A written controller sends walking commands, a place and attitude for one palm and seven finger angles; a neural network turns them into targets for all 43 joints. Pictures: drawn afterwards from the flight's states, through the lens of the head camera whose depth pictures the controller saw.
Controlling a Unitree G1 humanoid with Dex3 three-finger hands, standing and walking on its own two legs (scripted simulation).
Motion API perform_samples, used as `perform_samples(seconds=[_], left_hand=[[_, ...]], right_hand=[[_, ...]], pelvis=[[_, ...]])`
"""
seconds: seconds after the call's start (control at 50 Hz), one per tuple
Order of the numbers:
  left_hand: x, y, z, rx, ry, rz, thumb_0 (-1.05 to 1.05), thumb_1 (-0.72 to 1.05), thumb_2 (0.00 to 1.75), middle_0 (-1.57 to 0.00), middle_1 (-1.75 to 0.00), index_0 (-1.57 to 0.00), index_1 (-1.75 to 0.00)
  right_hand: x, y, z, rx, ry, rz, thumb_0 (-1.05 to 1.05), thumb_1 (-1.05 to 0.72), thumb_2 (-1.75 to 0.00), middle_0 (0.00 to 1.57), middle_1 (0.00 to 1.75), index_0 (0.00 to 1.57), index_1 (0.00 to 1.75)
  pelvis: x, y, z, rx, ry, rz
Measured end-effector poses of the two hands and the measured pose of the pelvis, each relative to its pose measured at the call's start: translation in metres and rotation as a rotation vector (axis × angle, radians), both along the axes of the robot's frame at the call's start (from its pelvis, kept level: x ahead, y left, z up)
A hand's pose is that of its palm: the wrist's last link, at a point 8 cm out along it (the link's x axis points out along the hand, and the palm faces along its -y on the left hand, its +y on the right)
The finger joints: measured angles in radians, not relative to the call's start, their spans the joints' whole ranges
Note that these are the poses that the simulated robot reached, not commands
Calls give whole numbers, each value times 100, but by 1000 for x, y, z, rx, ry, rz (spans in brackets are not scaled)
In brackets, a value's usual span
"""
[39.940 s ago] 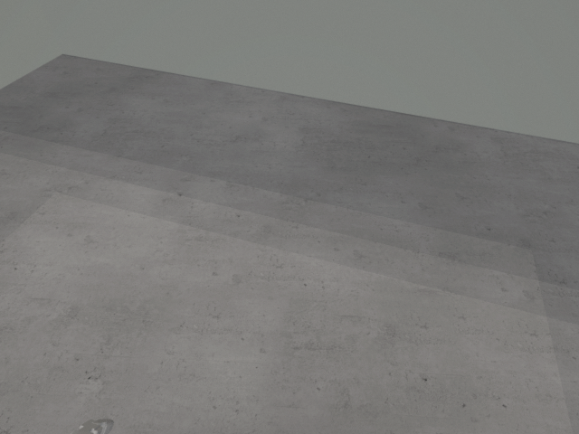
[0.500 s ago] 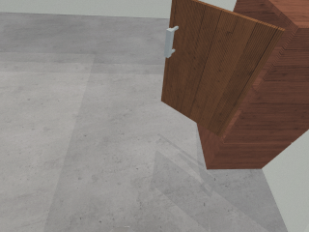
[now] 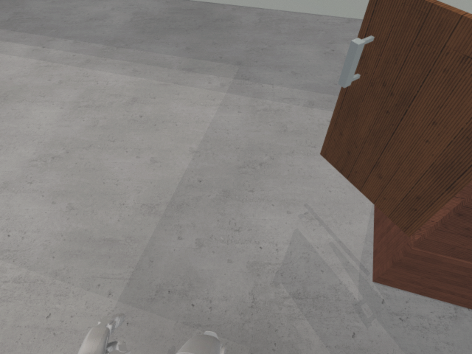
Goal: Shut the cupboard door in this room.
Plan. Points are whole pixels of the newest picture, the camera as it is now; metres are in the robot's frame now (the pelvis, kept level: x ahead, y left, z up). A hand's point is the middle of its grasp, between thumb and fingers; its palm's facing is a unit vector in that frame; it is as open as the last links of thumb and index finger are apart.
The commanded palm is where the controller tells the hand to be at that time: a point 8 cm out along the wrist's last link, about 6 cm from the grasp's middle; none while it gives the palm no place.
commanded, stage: walk to a spot facing it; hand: left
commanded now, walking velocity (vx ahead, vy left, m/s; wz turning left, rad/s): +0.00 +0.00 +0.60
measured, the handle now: (356, 61) +0.79 -0.29 +0.04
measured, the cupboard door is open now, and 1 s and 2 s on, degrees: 49 49 49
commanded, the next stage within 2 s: turn to face it in 1.66 s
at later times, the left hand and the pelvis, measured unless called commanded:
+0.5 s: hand out of the picture +0.02 +0.23 -0.16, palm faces +0.33 -0.90 -0.27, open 7.4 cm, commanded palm none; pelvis +0.02 +0.00 +0.00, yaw +19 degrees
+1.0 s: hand out of the picture -0.03 +0.22 -0.18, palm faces +0.61 -0.76 -0.23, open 7.4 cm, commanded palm none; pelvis +0.05 +0.02 -0.01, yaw +39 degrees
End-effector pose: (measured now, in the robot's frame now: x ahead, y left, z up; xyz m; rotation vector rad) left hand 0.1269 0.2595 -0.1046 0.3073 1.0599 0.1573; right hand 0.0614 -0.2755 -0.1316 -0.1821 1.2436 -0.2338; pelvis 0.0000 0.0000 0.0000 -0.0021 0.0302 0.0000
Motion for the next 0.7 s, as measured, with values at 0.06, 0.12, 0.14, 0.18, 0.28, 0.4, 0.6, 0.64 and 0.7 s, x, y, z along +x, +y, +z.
perform_samples(seconds=[0.06,0.12,0.14,0.18,0.28,0.4,0.6,0.64,0.7], left_hand=[[-32,-2,-2,-2,70,60,0,90,90,-20,-30,-20,-30],[-60,-3,-7,-18,130,119,0,90,90,-20,-30,-20,-30],[-70,-4,-10,-27,144,141,0,90,90,-20,-30,-20,-30],[-89,-2,-16,-45,170,187,0,90,90,-20,-30,-20,-30],[-137,11,-41,-89,239,311,0,90,90,-20,-30,-21,-30],[-154,19,-38,-92,274,403,1,90,90,-20,-30,-20,-30],[-112,5,-14,-37,57,450,0,90,90,-20,-30,-20,-30],[-113,-2,-11,-31,44,468,0,90,90,-20,-30,-20,-30],[-120,-13,-8,-44,57,505,0,90,90,-20,-30,-20,-30]], right_hand=[[18,-3,2,7,-4,44,0,-91,-90,20,29,19,30],[36,2,6,16,0,99,0,-91,-90,20,29,19,30],[43,6,7,18,4,123,0,-91,-90,20,29,19,30],[57,16,7,19,12,175,0,-91,-90,20,29,19,30],[100,48,2,-1,-29,310,1,-91,-90,20,29,19,30],[121,73,12,-6,-60,393,0,-91,-90,20,29,20,30],[139,63,-8,49,-13,455,0,-90,-90,21,30,20,30],[146,59,-11,50,-1,471,0,-90,-90,21,30,20,30],[156,59,-8,48,12,494,1,-90,-90,20,29,20,30]], pelvis=[[3,-3,4,8,-10,43],[6,-5,6,27,-14,92],[7,-5,6,31,-14,109],[9,-3,5,34,-13,143],[13,12,-10,17,-2,220],[16,12,-2,10,-3,279],[32,-13,-5,18,2,398],[32,-16,-6,13,-5,432],[35,-16,0,18,-8,471]])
